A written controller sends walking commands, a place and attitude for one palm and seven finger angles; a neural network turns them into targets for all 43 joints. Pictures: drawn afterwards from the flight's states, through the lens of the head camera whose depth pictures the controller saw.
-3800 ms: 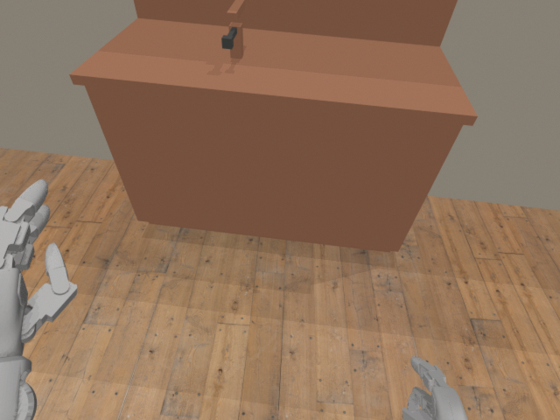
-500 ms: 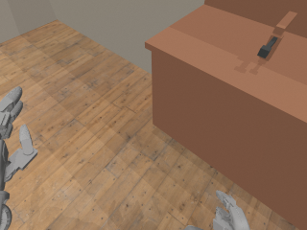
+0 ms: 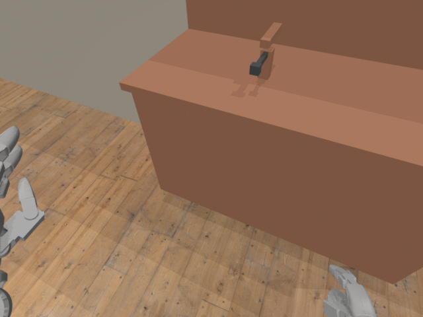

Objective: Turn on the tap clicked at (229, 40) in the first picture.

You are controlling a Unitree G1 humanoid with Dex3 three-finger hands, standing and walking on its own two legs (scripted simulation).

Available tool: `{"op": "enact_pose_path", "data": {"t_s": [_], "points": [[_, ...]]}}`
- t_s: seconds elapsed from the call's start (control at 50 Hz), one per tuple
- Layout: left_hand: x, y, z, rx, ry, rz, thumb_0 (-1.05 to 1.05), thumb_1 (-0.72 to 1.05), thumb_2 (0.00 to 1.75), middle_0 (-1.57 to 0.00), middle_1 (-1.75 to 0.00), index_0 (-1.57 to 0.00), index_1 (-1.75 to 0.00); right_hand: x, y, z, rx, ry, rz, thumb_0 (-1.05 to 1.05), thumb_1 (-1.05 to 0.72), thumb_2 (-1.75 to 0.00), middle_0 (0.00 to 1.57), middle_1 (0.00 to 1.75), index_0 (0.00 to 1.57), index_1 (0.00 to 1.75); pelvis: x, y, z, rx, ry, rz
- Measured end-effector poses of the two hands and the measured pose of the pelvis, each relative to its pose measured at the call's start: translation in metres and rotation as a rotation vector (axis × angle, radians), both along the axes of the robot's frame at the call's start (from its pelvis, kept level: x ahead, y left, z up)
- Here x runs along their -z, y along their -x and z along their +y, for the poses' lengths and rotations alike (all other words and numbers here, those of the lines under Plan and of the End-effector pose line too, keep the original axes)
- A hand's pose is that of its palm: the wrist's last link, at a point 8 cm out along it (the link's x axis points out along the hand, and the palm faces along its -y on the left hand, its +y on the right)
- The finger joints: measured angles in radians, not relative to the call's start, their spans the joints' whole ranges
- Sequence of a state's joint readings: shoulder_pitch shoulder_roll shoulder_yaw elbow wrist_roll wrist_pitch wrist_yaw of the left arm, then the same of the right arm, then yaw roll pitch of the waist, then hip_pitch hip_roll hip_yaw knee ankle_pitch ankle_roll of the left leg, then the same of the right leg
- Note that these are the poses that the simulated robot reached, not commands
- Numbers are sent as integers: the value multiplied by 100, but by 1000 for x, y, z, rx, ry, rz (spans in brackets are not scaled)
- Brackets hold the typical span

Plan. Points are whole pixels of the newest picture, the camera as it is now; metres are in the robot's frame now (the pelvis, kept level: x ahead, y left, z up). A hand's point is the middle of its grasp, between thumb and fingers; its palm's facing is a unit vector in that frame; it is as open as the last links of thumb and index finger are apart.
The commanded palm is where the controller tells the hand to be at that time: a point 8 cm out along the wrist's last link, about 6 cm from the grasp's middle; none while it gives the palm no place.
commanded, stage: turn to face it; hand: left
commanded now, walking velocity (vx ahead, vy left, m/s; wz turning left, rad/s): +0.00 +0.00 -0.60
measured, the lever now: (255, 68) +0.75 -0.06 +0.09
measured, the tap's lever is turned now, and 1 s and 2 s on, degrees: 0 0 0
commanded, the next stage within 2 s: take the last steps up to it in 1.06 s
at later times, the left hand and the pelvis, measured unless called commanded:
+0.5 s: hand (121, 221) +0.21 +0.14 +0.16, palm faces +0.14 -0.88 -0.45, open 7.4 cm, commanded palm +0.15 +0.19 +0.18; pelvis -0.09 -0.03 -0.01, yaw -19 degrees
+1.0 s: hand (164, 247) +0.18 +0.07 +0.17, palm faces -0.08 -0.94 -0.34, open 7.4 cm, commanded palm +0.15 +0.12 +0.18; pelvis -0.14 -0.02 +0.00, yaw -34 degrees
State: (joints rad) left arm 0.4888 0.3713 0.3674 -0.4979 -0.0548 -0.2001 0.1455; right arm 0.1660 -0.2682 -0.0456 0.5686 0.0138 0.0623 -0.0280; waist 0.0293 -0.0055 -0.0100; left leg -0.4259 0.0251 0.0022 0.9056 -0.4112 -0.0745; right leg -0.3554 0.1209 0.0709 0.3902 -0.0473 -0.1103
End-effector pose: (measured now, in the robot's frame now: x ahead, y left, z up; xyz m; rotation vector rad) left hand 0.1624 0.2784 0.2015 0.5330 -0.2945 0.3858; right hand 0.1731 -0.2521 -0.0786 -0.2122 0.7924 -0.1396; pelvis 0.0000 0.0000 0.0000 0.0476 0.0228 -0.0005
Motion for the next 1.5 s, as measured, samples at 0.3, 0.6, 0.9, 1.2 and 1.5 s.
{"op": "enact_pose_path", "data": {"t_s": [0.3,0.6,0.9,1.2,1.5], "points": [[10,9,-9,174,46,-33,2,89,90,-21,-30,-21,-30,-8,102,34,105,-70,-33,1,-91,-90,20,30,20,30,0,58,13,179,59,-45],[25,-22,-142,492,-31,39,2,89,90,-21,-30,-21,-30,33,235,-50,388,-73,91,1,-91,-90,21,30,20,30,14,106,-32,383,83,-15],[12,-8,-131,568,-3,-69,1,89,90,-22,-30,-22,-30,-10,289,-58,576,59,-21,1,-91,-90,20,30,20,30,9,122,-19,563,76,-36],[14,36,-214,720,-31,-12,2,89,90,-21,-30,-21,-30,29,354,-37,600,-123,-54,1,-90,-90,21,30,21,30,14,184,-36,652,86,-21],[19,47,-187,679,19,11,1,89,90,-22,-30,-22,-30,0,435,-70,747,86,101,1,-91,-90,20,30,20,30,2,184,-33,633,60,-6]]}}
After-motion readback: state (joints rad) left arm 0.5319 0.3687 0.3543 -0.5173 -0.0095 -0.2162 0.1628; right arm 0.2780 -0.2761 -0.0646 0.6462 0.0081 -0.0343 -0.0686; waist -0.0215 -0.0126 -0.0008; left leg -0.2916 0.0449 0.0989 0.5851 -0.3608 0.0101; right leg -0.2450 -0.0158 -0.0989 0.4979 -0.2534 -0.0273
